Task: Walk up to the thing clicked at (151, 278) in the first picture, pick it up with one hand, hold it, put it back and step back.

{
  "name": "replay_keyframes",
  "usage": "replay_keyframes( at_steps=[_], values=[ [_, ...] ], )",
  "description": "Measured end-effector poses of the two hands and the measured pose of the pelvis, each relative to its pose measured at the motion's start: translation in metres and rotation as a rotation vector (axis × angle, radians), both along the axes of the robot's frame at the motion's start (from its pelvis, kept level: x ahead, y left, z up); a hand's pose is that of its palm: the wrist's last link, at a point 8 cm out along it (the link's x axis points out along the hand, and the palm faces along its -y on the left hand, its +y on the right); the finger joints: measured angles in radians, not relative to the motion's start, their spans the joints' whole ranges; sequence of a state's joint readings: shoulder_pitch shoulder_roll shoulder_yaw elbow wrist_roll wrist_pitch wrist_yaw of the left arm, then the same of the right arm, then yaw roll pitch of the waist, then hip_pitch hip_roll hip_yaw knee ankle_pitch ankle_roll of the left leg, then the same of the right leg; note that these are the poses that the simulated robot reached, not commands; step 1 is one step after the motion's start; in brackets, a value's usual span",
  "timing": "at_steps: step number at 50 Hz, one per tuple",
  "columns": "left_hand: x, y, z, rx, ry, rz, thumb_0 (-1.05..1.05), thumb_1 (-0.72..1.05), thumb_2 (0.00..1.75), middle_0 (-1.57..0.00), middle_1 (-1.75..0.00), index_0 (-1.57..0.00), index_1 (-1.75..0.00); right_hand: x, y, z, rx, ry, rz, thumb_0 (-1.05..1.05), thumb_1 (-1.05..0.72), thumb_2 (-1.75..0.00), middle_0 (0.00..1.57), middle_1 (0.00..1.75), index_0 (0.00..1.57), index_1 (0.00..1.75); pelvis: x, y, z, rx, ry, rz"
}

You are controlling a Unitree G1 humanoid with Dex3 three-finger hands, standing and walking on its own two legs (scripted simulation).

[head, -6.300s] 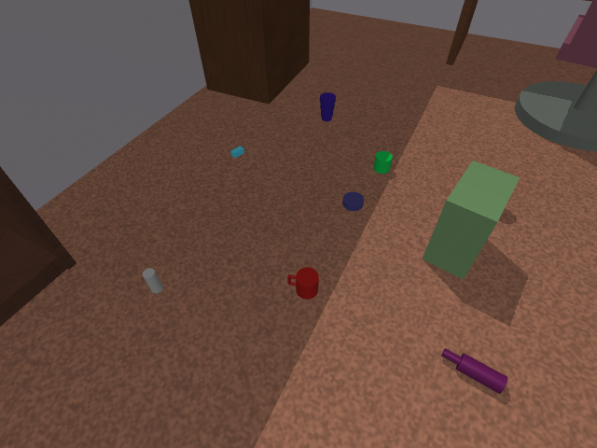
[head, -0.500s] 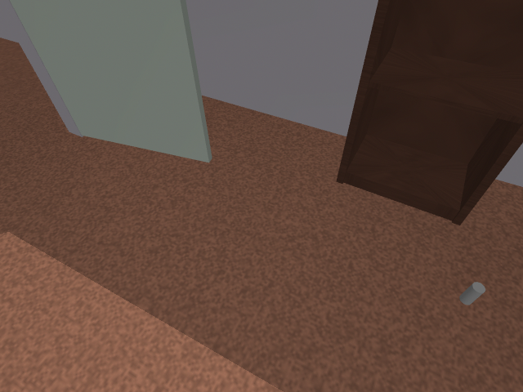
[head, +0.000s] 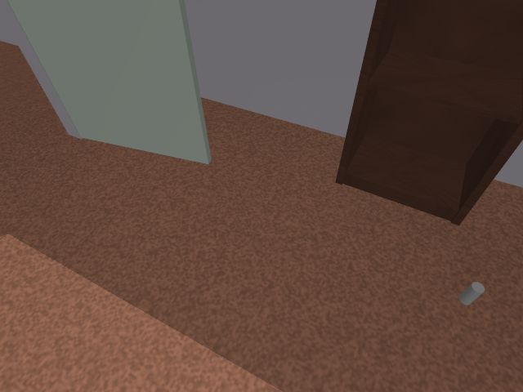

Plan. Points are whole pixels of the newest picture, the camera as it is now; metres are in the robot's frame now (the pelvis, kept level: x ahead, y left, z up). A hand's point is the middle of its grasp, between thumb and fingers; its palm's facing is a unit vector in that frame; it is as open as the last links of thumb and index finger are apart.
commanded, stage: stand
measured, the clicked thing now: (471, 293) +0.64 -0.79 -0.73
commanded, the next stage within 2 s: walk up in 0.02 s
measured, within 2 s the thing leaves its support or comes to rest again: neither
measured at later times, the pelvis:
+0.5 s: pelvis -0.02 +0.07 -0.01, yaw -24 degrees
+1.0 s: pelvis +0.00 +0.05 -0.03, yaw -40 degrees
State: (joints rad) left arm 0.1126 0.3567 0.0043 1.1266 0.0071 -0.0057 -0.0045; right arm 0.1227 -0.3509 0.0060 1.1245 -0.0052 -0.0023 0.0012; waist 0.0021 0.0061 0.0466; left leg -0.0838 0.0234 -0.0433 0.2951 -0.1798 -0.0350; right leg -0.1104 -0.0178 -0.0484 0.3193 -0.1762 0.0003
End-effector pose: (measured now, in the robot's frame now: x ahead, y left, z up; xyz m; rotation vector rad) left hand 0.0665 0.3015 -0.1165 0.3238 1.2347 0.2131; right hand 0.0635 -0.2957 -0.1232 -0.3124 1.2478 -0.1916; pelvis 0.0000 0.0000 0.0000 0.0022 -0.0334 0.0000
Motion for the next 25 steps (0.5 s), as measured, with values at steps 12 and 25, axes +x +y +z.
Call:
replay_keyframes(
  at_steps=[12, 25],
  values=[
    [0.014, 0.038, -0.011, 0.042, 0.057, -0.210, 0.00, 0.90, 0.90, -0.21, -0.30, -0.21, -0.30, -0.010, -0.002, 0.020, -0.085, -0.184, -0.161, 0.00, -0.90, -0.90, 0.21, 0.30, 0.20, 0.30, -0.021, 0.042, -0.014, 0.005, 0.030, -0.228],
    [0.102, 0.042, -0.003, 0.016, 0.003, -0.463, 0.00, 0.90, 0.90, -0.20, -0.30, -0.21, -0.30, -0.138, 0.046, 0.032, -0.111, -0.116, -0.392, 0.00, -0.90, -0.90, 0.21, 0.30, 0.20, 0.30, -0.023, 0.071, -0.008, -0.024, 0.021, -0.419]
  ],
)
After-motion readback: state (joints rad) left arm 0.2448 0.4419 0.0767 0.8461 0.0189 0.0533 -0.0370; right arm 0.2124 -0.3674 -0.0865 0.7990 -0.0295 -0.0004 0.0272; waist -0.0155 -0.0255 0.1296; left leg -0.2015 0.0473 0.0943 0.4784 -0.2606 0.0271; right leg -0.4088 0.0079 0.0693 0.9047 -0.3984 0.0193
